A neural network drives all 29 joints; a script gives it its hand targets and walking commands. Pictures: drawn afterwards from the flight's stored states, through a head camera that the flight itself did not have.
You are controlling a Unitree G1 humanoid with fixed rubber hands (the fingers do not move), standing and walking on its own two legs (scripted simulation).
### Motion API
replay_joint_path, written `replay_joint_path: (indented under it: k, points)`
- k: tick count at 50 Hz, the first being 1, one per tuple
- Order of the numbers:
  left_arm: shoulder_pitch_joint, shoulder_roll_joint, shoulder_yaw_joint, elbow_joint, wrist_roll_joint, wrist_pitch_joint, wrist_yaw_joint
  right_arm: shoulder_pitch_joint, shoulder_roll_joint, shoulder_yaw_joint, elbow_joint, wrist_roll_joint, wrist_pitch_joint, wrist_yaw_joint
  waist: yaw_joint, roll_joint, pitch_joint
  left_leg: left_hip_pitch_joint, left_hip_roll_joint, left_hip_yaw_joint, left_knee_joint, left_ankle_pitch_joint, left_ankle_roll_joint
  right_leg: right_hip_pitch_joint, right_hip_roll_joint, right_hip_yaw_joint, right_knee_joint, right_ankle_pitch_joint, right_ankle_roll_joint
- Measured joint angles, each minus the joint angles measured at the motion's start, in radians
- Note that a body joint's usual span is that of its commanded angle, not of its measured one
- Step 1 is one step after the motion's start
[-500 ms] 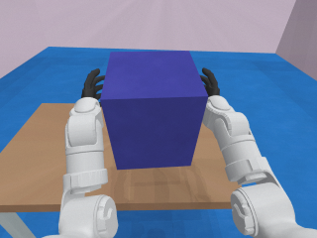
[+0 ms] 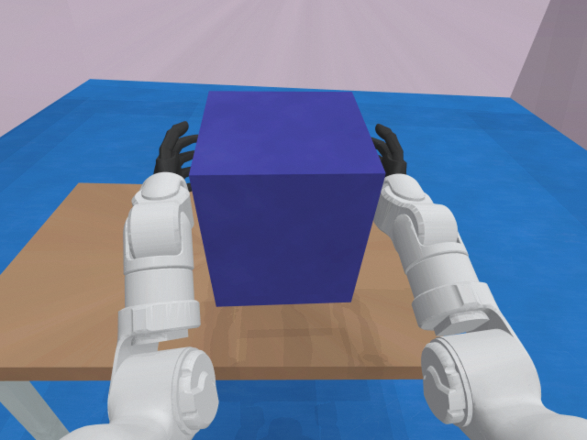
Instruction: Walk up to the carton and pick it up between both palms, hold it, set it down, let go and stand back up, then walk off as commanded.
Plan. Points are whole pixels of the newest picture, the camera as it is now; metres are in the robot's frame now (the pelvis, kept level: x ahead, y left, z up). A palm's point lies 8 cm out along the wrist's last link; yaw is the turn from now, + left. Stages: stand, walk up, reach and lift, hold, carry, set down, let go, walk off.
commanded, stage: hold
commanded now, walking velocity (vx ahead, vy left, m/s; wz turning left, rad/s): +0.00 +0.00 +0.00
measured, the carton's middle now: (283, 201) +0.37 +0.02 +0.20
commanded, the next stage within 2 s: none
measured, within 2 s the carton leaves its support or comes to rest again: neither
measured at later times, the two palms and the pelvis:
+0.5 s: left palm (172, 183) +0.37 +0.16 +0.23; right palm (386, 185) +0.37 -0.12 +0.23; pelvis +0.01 +0.01 +0.00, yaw +0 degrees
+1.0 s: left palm (175, 183) +0.36 +0.15 +0.23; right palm (392, 185) +0.37 -0.13 +0.23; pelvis +0.01 +0.00 +0.00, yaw +0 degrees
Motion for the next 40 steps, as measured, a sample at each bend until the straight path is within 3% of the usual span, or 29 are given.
replay_joint_path:
  k: [9, 18, 40]
  points:
    - [-0.006, -0.002, -0.001, 0.024, 0.008, -0.006, 0.003, -0.004, -0.008, 0.004, 0.024, 0.007, -0.007, 0.002, -0.002, -0.003, 0.001, 0.008, -0.002, 0.000, 0.000, -0.007, 0.003, 0.010, -0.002, 0.000, -0.004, -0.005, 0.003]
    - [0.049, -0.008, -0.027, -0.078, -0.006, 0.015, 0.010, 0.043, -0.015, 0.049, -0.060, 0.046, 0.000, -0.015, -0.018, 0.006, 0.011, 0.021, -0.007, -0.004, 0.010, -0.022, 0.005, 0.032, -0.006, -0.004, -0.010, -0.013, 0.008]
    - [0.054, -0.017, -0.028, -0.106, -0.001, 0.034, 0.007, 0.052, -0.025, 0.061, -0.099, 0.048, 0.029, -0.017, -0.008, 0.013, 0.019, 0.026, -0.004, 0.001, 0.006, -0.021, 0.004, 0.035, -0.003, 0.002, -0.013, -0.011, 0.006]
